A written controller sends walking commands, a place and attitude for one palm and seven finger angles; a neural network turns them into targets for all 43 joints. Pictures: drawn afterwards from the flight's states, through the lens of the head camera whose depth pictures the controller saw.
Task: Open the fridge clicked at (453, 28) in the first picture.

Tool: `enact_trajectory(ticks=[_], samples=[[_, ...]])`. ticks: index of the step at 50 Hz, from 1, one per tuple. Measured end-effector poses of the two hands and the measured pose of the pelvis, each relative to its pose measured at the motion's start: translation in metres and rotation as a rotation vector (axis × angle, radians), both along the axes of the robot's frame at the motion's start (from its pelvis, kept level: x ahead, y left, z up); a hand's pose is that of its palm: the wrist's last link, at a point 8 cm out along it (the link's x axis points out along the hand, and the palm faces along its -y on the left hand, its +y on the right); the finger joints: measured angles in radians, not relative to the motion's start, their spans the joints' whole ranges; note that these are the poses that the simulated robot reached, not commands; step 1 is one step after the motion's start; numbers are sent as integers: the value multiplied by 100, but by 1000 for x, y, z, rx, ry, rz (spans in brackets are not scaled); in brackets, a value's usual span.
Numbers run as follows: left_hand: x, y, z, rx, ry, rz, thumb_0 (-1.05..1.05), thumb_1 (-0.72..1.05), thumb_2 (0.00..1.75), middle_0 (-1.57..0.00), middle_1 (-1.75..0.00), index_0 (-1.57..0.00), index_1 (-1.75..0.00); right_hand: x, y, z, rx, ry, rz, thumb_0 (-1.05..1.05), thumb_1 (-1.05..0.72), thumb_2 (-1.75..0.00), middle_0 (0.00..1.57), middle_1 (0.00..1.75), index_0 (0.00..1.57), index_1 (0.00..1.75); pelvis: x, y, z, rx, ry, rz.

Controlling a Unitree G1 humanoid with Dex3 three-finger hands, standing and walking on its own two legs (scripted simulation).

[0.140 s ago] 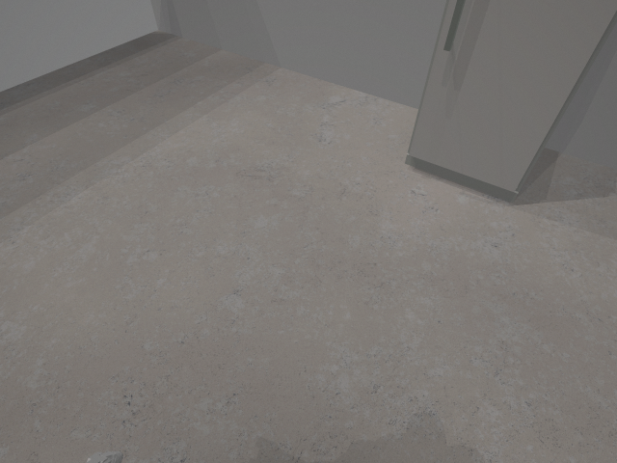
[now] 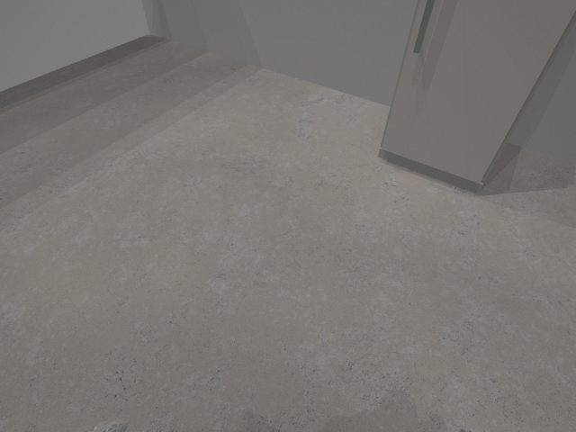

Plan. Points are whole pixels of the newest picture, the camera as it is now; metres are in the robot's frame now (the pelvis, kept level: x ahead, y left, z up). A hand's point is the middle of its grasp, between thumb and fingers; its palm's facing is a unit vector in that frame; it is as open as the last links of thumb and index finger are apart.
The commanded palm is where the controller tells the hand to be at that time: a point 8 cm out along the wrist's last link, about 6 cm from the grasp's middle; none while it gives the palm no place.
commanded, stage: stand and wait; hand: left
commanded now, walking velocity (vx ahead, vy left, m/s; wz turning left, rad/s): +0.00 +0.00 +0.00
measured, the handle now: out of the picture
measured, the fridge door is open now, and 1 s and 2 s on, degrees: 0 0 0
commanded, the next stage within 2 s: look at it before walking up in 0.68 s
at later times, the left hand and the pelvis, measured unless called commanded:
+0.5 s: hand out of the picture +0.05 +0.24 -0.15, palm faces -0.03 -0.94 -0.34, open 7.4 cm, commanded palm none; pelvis -0.01 -0.01 +0.00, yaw +0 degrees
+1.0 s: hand out of the picture +0.06 +0.23 -0.15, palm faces -0.03 -0.94 -0.33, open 7.4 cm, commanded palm none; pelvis -0.02 -0.01 +0.01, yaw +0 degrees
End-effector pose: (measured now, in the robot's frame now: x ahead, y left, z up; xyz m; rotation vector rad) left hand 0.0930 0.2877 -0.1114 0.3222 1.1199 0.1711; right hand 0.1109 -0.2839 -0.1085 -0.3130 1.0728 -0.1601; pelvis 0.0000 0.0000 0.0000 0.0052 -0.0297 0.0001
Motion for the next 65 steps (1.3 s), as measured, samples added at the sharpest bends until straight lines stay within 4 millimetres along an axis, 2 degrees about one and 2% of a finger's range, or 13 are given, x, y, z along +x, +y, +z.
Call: enact_trajectory(ticks=[7,20,29,43,65], samples=[[-10,-9,-3,-19,16,8,1,90,89,-20,-30,-20,-30,-6,-1,0,6,14,-6,0,-91,-90,21,30,20,30,-4,-3,2,0,-4,0],[-39,-6,-5,-4,85,31,1,90,89,-20,-30,-20,-30,-47,-17,-5,-14,114,-48,0,-91,-90,21,30,20,30,-12,-9,4,-1,-10,0],[-45,-4,-3,6,99,32,1,90,89,-20,-30,-20,-30,-64,-22,-7,-14,148,-62,0,-91,-90,21,30,20,30,-16,-10,5,-1,-11,-1],[-41,-10,-2,-1,81,20,1,90,89,-20,-30,-20,-30,-64,-20,-7,-2,138,-59,0,-91,-90,21,30,20,30,-19,-12,5,-1,-8,-2],[-40,-9,-2,0,98,27,1,90,89,-20,-30,-20,-30,-54,-22,-5,-8,137,-52,0,-91,-90,21,30,20,30,-14,-13,7,-2,-3,-2]])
